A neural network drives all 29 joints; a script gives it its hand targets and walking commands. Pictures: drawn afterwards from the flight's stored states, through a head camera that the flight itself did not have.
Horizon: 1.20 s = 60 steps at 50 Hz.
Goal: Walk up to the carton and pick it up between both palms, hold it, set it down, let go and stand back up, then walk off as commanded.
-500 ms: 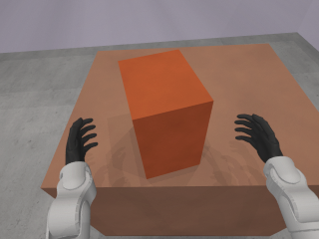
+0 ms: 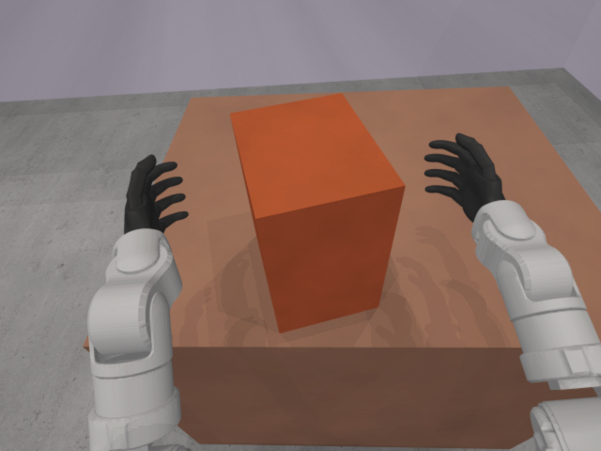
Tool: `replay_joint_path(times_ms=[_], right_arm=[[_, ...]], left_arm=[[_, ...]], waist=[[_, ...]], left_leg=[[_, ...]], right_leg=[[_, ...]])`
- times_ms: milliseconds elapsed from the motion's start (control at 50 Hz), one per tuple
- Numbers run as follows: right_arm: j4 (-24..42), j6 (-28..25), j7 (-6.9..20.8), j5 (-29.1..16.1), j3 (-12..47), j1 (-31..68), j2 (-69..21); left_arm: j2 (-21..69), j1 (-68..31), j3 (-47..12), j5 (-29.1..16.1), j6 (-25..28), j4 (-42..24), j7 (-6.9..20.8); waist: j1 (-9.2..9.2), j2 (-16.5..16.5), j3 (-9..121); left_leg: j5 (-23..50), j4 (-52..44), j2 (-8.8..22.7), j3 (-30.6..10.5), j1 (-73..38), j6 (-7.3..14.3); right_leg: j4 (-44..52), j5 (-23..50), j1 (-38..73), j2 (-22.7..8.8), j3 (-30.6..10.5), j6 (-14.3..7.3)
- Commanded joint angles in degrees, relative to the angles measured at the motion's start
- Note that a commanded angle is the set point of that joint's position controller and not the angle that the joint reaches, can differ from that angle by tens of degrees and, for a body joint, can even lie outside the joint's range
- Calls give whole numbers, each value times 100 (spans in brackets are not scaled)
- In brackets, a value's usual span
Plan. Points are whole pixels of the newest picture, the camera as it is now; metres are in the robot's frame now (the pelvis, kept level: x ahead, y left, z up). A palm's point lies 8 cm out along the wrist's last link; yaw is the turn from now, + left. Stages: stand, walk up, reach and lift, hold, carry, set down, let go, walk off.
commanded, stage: reach and lift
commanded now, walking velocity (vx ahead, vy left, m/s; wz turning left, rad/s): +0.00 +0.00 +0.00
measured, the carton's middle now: (309, 217) +0.42 +0.04 +0.07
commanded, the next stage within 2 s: none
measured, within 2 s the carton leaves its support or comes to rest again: neither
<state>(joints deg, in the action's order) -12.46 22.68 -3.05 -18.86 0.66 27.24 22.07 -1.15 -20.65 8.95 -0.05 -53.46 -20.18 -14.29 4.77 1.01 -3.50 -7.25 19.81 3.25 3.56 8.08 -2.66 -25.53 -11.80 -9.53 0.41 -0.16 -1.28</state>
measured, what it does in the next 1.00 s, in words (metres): stands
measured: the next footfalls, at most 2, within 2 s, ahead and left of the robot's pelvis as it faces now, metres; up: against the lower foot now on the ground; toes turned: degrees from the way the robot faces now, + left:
none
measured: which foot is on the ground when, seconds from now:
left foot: down 0.00-1.00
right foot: down 0.00-1.00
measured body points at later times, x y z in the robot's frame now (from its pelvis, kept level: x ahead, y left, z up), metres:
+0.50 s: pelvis +0.00 +0.00 +0.00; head +0.00 -0.01 +0.45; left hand +0.35 +0.22 +0.23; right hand +0.45 -0.14 +0.20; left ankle +0.04 +0.15 -0.74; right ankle +0.03 -0.10 -0.74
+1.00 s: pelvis +0.01 +0.00 +0.00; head +0.02 -0.01 +0.45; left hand +0.40 +0.22 +0.26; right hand +0.49 -0.11 +0.24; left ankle +0.04 +0.15 -0.74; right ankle +0.03 -0.10 -0.74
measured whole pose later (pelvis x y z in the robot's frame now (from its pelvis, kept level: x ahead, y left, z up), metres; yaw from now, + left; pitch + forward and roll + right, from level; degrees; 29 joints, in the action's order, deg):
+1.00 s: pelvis +0.01 +0.00 +0.00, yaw +0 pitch -2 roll +1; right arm -50.3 24.7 -2.7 -21.8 5.5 65.1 22.1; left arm -7.3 -56.7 11.3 -1.7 -48.1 19.1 -14.8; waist 9.6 1.0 -2.2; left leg -7.3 19.8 3.5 3.5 10.7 -2.9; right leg -25.4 -11.8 -12.1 0.6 -0.2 -1.3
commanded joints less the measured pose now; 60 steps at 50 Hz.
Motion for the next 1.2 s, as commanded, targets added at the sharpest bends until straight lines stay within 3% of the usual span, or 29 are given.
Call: replay_joint_path(times_ms=[0, 240, 360, 380, 400, 440, 500, 520, 580, 660, 700, 820, 880, 980, 1100, 1160, 1180], right_arm=[[661, -47, -126, -910, 437, 3158, 1356], [-354, 48, -121, -1014, 600, 4485, 1429], [-790, 76, -84, -1081, 667, 5180, 1443], [-1051, 107, -81, -1043, 622, 5171, 1468], [-1163, 106, -51, -1073, 686, 5352, 1453], [-1081, 68, -40, -1138, 720, 5501, 1457], [-1586, 95, 8, -1074, 720, 5859, 1468], [-1666, 108, 14, -1093, 789, 5982, 1450], [-1696, 60, 45, -1130, 793, 6290, 1412], [-2263, 92, 84, -1103, 897, 6569, 1388], [-2399, 75, 82, -1061, 784, 6684, 1487], [-2645, 28, 118, -1136, 880, 7217, 1464], [-2804, 12, 113, -1196, 964, 7227, 1406], [-3282, -45, 162, -1145, 968, 7066, 1308], [-3087, -290, 148, -1032, 977, 6808, 1049], [-3245, -405, 193, -978, 988, 6646, 828], [-3423, -434, 196, -932, 940, 6536, 788]], left_arm=[[-781, -2057, 416, -660, 15, -234, 2], [-1092, -3224, 536, -703, 16, 568, -43], [-1290, -3927, 570, -847, 116, 1128, -55], [-1257, -3921, 542, -835, 99, 1309, -46], [-1298, -4139, 569, -800, 114, 1511, -58], [-1349, -4216, 530, -857, 159, 1348, -83], [-1403, -4667, 548, -824, 234, 1750, -91], [-1465, -4756, 584, -835, 237, 2015, -90], [-1527, -5048, 499, -897, 344, 2111, -145], [-1532, -5327, 513, -866, 419, 2783, -126], [-1528, -5513, 482, -853, 475, 2720, -148], [-1720, -6035, 511, -852, 665, 3217, -159], [-1681, -5988, 509, -814, 737, 3410, -138], [-1554, -5945, 503, -704, 917, 3796, -85], [-1489, -5639, 521, -721, 1316, 3908, 57], [-1460, -5676, 521, -667, 1656, 3953, 95], [-1367, -5625, 443, -647, 1754, 3976, 116]], waist=[[210, -702, 2237], [330, -547, 2756], [390, -607, 3008], [330, -556, 2933], [408, -517, 2868], [439, -453, 3175], [413, -460, 3098], [516, -511, 3040], [549, -450, 3328], [571, -505, 3180], [512, -447, 3374], [631, -520, 3630], [630, -522, 3750], [657, -373, 3526], [673, -562, 3625], [726, -534, 3628], [632, -446, 3645]], left_leg=[[1028, -172, -353, 68, -702, 204], [1131, -42, -369, 100, -567, 158], [1073, 11, -375, 103, -497, 176], [1047, 6, -383, 91, -461, 156], [929, -4, -374, 81, -403, 165], [1124, 65, -372, 88, -508, 139], [1062, 50, -360, 71, -421, 110], [976, 42, -370, 76, -324, 145], [998, 78, -364, 82, -341, 125], [992, 73, -364, 43, -240, 124], [1079, 95, -326, 18, -376, 63], [1246, 156, -332, 14, -226, 55], [1505, 203, -345, 30, -270, 37], [1496, 160, -334, 32, -204, -13], [1668, 210, -363, 57, -94, 28], [1524, 146, -354, 100, -8, 35], [1525, 129, -340, 86, -31, 17]], right_leg=[[767, 887, 178, 358, -174, 63], [655, 1147, 271, 388, -99, 81], [640, 1143, 280, 375, -98, 111], [659, 1170, 282, 371, -91, 111], [665, 997, 205, 375, -106, 98], [630, 1173, 311, 381, -99, 88], [664, 1111, 247, 408, -37, 92], [673, 1021, 250, 376, -85, 115], [627, 1083, 304, 382, -82, 120], [681, 1122, 299, 371, -92, 120], [668, 1148, 308, 432, -31, 101], [629, 1385, 459, 454, -36, 139], [612, 1742, 590, 456, -62, 164], [673, 1683, 543, 472, -36, 153], [638, 2102, 721, 460, -66, 195], [661, 1891, 706, 416, -88, 216], [671, 1863, 676, 414, -67, 191]])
